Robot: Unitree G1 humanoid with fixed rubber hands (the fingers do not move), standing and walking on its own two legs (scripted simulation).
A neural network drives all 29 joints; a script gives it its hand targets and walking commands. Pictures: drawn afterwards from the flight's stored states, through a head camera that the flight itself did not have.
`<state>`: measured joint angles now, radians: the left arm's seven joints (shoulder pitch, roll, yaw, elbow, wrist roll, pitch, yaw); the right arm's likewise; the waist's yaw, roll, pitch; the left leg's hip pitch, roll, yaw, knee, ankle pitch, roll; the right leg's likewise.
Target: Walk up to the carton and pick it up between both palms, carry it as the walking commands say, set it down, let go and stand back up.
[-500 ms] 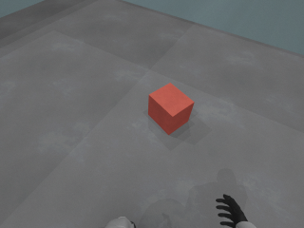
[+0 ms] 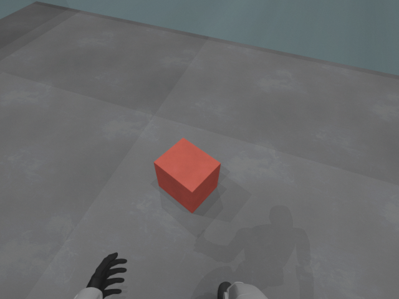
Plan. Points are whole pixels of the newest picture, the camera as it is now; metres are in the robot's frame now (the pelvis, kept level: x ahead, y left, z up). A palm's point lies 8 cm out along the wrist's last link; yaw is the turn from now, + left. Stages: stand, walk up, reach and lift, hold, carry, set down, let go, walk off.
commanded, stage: walk up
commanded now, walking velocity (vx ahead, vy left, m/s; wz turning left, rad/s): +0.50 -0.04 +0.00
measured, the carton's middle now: (187, 175) +0.78 -0.03 -0.65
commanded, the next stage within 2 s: none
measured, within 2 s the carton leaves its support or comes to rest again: neither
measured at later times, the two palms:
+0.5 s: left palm out of the picture +0.10 +0.22 -0.12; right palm (265, 194) +0.36 -0.21 -0.11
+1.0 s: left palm (110, 195) +0.41 +0.21 -0.13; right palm (291, 237) +0.24 -0.25 -0.12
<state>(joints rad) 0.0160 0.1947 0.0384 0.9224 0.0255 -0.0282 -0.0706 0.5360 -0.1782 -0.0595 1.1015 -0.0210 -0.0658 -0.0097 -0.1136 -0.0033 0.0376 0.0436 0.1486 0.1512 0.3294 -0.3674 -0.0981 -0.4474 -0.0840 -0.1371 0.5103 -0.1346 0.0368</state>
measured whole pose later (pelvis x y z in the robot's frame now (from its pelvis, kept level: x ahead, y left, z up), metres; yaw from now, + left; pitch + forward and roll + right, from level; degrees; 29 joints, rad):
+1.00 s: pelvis +0.32 -0.02 +0.01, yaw -1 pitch +0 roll +1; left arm 0.15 0.20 0.04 1.01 0.01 -0.01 0.01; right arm 0.40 -0.15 -0.03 1.10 -0.02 -0.03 -0.02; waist -0.07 -0.04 0.04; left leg -0.20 0.09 0.15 0.43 -0.21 -0.04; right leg -0.28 -0.09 -0.08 0.42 -0.10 0.03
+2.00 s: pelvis +0.34 -0.03 +0.00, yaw +5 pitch +0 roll +0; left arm 0.25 0.20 0.05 1.02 0.02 0.01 0.05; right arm 0.33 -0.14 -0.05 1.04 -0.03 0.01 -0.03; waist -0.04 -0.01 0.04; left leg -0.24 0.03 0.00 0.51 -0.28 -0.03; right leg -0.29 -0.09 -0.11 0.61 -0.31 0.07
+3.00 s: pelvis +0.42 -0.25 +0.00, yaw +31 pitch +0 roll -1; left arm 0.33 0.22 0.05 0.97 0.02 0.03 0.02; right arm 0.11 -0.17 -0.03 0.86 -0.02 0.00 -0.02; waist 0.03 -0.04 0.05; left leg -0.21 -0.02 0.11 0.49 -0.29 0.08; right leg -0.29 -0.03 -0.13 0.79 -0.48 0.07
